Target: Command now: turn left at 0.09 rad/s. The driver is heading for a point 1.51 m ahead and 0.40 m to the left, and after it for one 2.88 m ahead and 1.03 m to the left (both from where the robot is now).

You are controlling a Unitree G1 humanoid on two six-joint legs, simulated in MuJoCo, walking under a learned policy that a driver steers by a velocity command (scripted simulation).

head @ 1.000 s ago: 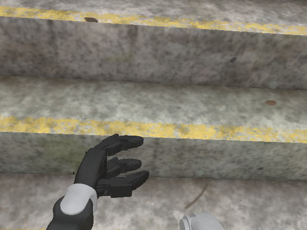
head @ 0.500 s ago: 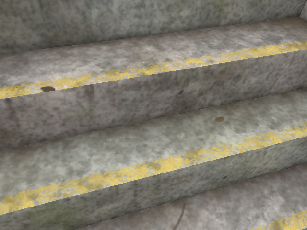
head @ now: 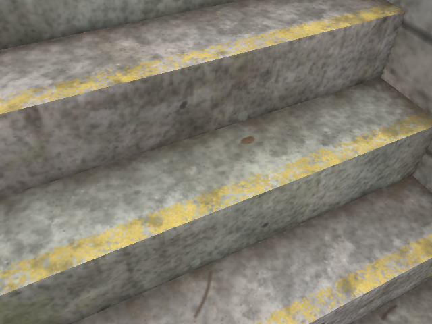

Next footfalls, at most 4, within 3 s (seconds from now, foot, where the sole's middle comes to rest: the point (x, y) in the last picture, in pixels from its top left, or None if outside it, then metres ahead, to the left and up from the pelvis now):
0.02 right None -0.01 -0.15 -0.86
0.54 left None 0.10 0.14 -0.65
1.06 right None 0.39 0.08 -0.44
1.46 left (72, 216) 0.57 0.30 -0.23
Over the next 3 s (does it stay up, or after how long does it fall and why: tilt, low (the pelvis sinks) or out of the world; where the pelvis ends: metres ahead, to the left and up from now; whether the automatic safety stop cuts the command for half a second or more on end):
stays up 1.06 -0.11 0.82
